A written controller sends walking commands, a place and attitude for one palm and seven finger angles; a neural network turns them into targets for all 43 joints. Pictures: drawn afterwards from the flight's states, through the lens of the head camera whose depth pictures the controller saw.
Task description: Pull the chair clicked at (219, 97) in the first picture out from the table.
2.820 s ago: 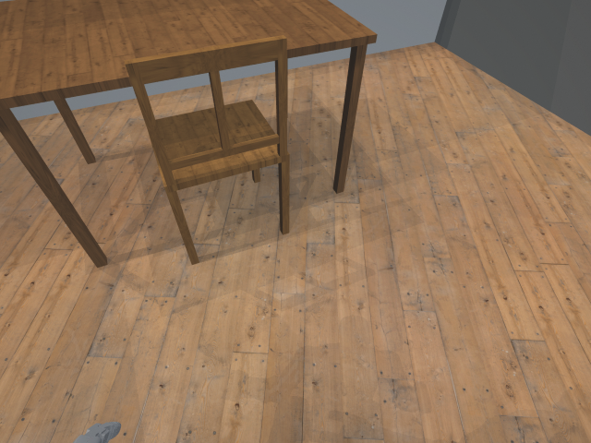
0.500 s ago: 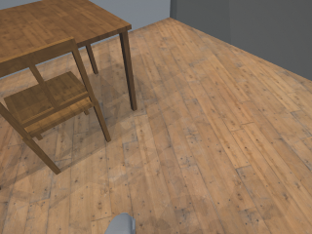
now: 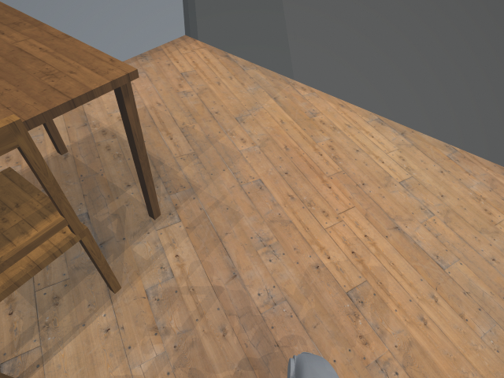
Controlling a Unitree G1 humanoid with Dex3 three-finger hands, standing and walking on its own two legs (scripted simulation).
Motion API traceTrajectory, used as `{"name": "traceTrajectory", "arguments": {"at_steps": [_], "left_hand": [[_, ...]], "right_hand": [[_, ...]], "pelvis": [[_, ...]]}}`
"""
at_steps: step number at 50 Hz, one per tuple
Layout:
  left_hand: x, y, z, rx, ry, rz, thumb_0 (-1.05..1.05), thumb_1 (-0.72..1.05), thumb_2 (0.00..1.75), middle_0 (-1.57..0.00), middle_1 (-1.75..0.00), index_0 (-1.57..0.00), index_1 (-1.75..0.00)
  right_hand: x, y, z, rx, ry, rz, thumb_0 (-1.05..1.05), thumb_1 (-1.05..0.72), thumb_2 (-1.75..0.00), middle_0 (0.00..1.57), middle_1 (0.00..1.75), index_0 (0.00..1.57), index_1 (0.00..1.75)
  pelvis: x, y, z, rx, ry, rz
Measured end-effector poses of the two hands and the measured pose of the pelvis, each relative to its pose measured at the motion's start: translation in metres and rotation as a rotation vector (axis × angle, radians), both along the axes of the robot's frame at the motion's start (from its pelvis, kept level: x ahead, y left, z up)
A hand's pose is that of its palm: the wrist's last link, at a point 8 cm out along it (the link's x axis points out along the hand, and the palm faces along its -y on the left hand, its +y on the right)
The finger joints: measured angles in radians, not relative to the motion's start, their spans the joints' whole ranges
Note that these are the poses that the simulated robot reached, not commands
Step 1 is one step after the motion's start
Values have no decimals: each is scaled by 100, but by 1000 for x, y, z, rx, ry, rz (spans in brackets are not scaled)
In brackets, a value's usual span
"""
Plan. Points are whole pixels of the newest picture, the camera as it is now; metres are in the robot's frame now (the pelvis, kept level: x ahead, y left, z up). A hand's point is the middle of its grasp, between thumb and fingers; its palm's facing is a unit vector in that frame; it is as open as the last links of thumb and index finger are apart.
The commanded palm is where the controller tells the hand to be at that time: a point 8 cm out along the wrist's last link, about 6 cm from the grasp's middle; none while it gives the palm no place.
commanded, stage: walk to a spot facing it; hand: left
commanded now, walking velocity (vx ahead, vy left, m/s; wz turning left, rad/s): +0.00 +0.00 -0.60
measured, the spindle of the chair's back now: out of the picture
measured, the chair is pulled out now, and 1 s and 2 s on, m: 0.00 0.00 0.00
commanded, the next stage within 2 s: none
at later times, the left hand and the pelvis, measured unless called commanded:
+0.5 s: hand (190, 321) +0.25 +0.13 -0.18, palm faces -0.25 -0.94 -0.22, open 7.4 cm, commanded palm none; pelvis +0.11 -0.02 -0.02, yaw -17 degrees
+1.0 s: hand (157, 298) +0.29 +0.21 -0.18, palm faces -0.48 -0.85 -0.20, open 7.4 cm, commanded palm none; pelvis +0.13 +0.05 +0.00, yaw -35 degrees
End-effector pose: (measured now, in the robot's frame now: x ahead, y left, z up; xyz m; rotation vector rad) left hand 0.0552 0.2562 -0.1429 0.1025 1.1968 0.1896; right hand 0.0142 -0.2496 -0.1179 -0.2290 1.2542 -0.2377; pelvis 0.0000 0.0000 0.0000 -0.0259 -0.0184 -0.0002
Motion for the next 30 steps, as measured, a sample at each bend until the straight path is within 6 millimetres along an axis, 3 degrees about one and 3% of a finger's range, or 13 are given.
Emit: {"name": "traceTrajectory", "arguments": {"at_steps": [4, 9, 16, 18, 21, 26, 30], "left_hand": [[59, -6, 3, -8, -27, -83, 1, 91, 90, -19, -30, -19, -30], [122, -32, 0, -21, -25, -199, 1, 91, 90, -19, -30, -19, -30], [198, -81, -12, -6, -84, -334, 1, 91, 90, -20, -30, -20, -30], [207, -87, -13, 2, -97, -340, 1, 91, 90, -20, -30, -20, -30], [207, -86, -8, 20, -72, -339, 1, 91, 90, -20, -30, -20, -30], [203, -74, -1, 46, -11, -363, 1, 91, 90, -20, -30, -20, -30], [206, -58, -1, 46, 10, -382, 1, 91, 90, -20, -30, -20, -30]], "right_hand": [[-25, 7, -4, 15, 94, -85, 0, -93, -90, 20, 30, 20, 30], [-42, 23, -17, 70, 174, -190, 1, -92, -90, 20, 30, 20, 30], [-36, 29, -50, 170, 244, -307, 1, -91, -90, 20, 30, 20, 30], [-20, 22, -56, 172, 229, -317, 1, -91, -90, 20, 30, 20, 30], [21, 7, -52, 150, 137, -311, 1, -91, -90, 20, 30, 20, 30], [96, -17, -32, 86, -79, -291, 1, -91, -90, 20, 30, 20, 30], [137, -23, -15, 40, -200, -277, 1, -91, -90, 20, 30, 20, 30]], "pelvis": [[22, 4, 0, 1, 0, -43], [49, 1, -7, 10, 1, -105], [89, -22, -30, 20, 16, -192], [93, -26, -32, 14, 7, -214], [100, -27, -26, 11, -4, -248], [109, -21, -15, 22, 7, -305], [115, -7, -13, 30, 14, -356]]}}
